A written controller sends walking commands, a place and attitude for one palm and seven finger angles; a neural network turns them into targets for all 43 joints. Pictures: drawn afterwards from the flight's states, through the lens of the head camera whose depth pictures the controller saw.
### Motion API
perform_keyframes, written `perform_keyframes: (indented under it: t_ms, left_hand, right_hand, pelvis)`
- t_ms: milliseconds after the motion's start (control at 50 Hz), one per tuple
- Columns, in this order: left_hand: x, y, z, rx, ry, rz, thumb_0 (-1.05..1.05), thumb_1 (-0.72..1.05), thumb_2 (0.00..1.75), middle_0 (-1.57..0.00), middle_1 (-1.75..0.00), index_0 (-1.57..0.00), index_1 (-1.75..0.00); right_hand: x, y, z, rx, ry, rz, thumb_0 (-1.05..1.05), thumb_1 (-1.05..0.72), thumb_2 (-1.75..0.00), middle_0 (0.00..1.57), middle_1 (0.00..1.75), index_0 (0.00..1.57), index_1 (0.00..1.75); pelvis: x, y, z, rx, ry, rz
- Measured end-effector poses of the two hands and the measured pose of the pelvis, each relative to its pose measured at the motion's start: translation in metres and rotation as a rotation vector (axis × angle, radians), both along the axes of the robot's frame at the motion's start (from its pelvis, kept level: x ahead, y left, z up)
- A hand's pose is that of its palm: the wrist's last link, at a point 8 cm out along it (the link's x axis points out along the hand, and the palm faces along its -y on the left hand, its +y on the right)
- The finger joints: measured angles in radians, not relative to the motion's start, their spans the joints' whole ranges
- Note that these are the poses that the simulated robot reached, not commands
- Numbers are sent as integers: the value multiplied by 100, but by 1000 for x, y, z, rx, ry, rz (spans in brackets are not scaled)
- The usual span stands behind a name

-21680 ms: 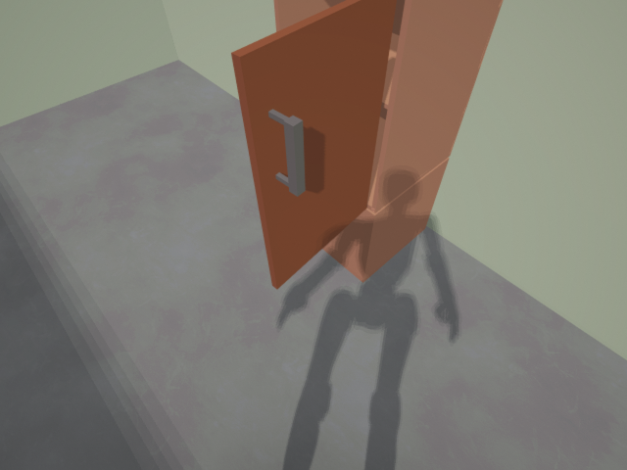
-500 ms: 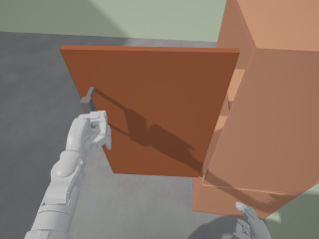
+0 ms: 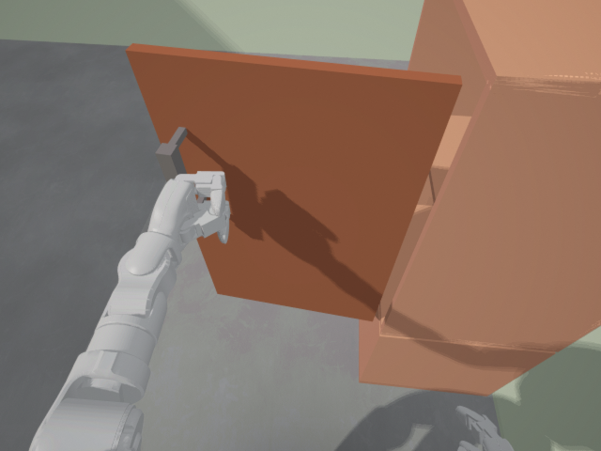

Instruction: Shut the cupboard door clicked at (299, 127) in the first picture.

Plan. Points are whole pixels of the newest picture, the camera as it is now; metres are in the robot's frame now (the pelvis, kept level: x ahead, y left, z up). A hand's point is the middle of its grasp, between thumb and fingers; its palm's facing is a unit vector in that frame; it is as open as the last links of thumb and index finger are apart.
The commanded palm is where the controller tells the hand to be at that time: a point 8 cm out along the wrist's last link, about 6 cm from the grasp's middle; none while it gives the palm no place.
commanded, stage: push the door shut along its arc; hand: left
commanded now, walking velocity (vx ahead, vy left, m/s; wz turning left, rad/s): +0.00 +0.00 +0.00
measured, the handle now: (186, 180) +0.47 +0.17 +0.10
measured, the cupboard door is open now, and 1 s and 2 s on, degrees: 85 67 56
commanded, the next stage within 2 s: pull the fist back off the door in 1.06 s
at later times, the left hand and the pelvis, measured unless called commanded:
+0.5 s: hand (254, 177) +0.47 +0.07 +0.10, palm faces -0.35 -0.94 -0.03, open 3.1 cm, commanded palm +0.46 +0.12 +0.10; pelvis +0.01 +0.00 -0.01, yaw -2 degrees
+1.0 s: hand (273, 164) +0.49 +0.04 +0.10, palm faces -0.44 -0.89 -0.04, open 3.5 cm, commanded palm +0.52 +0.08 +0.10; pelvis +0.00 -0.01 -0.02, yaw +1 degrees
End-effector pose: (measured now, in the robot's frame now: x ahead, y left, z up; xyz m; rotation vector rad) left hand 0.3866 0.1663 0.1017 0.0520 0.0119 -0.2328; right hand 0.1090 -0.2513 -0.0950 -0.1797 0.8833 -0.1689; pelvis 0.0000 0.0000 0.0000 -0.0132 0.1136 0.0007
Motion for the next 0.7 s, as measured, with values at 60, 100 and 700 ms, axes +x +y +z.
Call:
perform_keyframes:
  t_ms: [60, 100, 700]
  left_hand:
    - [12, -1, 0, -3, 4, 2, 2, 90, 90, -130, -150, -130, -150]
    - [20, -2, 0, -3, 8, -2, 2, 90, 90, -130, -150, -130, -150]
    - [87, -38, 3, 10, 35, -161, -1, 89, 92, -130, -150, -130, -150]
  right_hand:
    - [-8, 1, -2, 1, 22, -8, 1, -91, -89, 20, 30, 20, 30]
    - [-14, 1, -4, 2, 40, -15, 1, -91, -89, 20, 30, 20, 30]
    - [-87, -23, -22, -22, 269, -126, 1, -91, -89, 20, 30, 20, 30]
  pelvis:
    - [-2, 0, -1, 1, 8, -1]
    - [-2, 0, -1, 1, 15, -3]
    - [4, -8, -11, 0, 110, -14]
